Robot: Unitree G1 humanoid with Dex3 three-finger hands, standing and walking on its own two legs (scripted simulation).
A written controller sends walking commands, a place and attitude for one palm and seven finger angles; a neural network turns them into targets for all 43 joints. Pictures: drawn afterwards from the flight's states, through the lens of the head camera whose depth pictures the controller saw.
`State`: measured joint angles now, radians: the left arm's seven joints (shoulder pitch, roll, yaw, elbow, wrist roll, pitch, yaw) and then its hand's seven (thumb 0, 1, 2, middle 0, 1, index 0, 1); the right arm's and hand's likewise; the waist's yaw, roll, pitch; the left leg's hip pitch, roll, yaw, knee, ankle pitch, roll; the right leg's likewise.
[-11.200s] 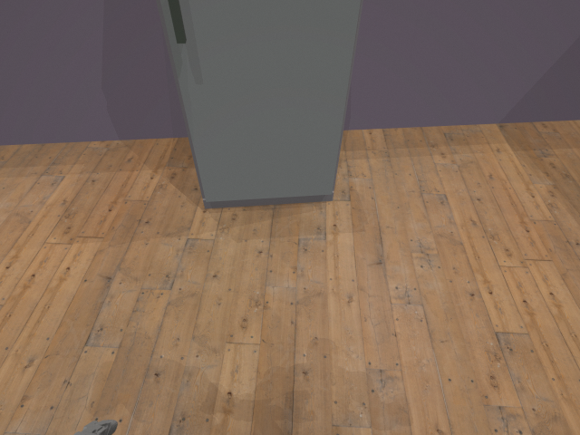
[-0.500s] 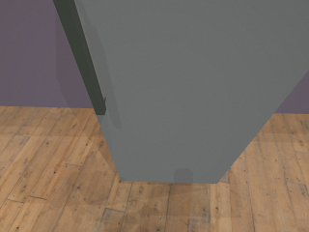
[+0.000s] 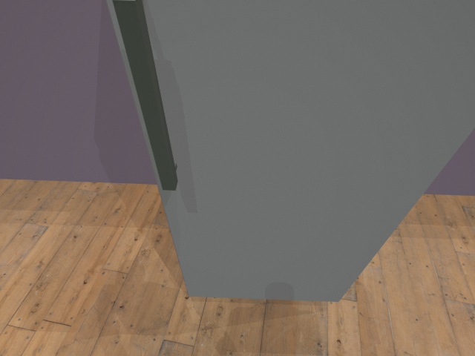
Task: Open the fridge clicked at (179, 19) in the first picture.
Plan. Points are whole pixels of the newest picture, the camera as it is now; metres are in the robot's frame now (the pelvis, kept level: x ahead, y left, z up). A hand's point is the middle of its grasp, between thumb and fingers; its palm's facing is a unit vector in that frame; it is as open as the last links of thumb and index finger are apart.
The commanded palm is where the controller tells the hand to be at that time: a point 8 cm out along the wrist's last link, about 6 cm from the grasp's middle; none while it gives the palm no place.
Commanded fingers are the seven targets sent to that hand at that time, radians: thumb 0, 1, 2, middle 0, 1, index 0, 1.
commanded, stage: come to a stop and stand still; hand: left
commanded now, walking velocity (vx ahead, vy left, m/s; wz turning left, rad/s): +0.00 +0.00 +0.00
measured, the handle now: (157, 108) +0.43 +0.16 +0.21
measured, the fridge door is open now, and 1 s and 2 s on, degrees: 0 0 0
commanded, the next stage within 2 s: look again from close up in 0.94 s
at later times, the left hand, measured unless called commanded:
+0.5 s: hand out of the picture -0.03 +0.18 -0.17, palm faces +0.03 -0.99 -0.15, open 7.3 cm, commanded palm none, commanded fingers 0.00 0.90 0.90 -0.20 -0.30 -0.20 -0.30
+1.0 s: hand out of the picture -0.04 +0.18 -0.17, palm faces +0.03 -0.99 -0.13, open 7.3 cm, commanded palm none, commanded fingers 0.00 0.90 0.90 -0.20 -0.30 -0.20 -0.30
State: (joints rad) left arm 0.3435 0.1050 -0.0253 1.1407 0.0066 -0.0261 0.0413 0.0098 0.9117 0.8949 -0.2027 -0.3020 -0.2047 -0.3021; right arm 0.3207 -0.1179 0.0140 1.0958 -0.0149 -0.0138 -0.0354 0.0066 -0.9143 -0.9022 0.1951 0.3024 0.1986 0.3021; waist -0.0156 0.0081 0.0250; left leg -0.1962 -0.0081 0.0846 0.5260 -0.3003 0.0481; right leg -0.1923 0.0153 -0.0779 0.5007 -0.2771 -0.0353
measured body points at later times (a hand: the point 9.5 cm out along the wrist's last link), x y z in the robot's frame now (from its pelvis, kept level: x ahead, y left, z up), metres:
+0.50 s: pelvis -0.01 +0.03 +0.01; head -0.02 +0.04 +0.45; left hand -0.03 +0.24 -0.16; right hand -0.03 -0.18 -0.15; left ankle -0.01 +0.08 -0.74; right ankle +0.00 -0.10 -0.74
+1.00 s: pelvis -0.01 +0.04 +0.01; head -0.01 +0.05 +0.46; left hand -0.04 +0.23 -0.16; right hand -0.03 -0.17 -0.15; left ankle -0.01 +0.08 -0.74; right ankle +0.00 -0.10 -0.74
